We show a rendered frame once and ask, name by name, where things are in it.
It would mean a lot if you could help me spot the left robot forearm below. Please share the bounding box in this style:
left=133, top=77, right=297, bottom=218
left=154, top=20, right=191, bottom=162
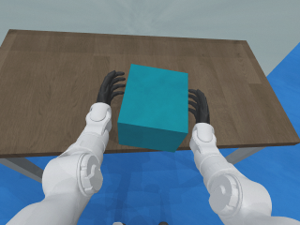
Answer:
left=42, top=102, right=113, bottom=192

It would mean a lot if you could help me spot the table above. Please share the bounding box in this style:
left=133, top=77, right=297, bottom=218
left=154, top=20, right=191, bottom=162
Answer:
left=0, top=29, right=300, bottom=184

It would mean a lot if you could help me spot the robot left hand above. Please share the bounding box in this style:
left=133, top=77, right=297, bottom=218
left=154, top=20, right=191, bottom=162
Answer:
left=96, top=70, right=126, bottom=106

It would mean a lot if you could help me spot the left robot upper arm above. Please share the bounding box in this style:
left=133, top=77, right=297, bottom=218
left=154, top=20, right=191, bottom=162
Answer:
left=6, top=153, right=103, bottom=225

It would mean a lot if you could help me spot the right robot upper arm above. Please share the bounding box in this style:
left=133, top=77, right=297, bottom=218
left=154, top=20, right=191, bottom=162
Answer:
left=208, top=173, right=300, bottom=225

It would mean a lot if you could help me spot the carton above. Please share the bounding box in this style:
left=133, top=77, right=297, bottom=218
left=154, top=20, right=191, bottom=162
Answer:
left=117, top=64, right=188, bottom=153

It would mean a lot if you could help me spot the right robot forearm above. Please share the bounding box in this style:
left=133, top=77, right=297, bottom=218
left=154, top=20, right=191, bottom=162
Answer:
left=189, top=123, right=249, bottom=194

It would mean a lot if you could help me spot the robot right hand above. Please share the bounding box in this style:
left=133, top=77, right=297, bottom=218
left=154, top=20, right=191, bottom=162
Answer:
left=187, top=89, right=210, bottom=125

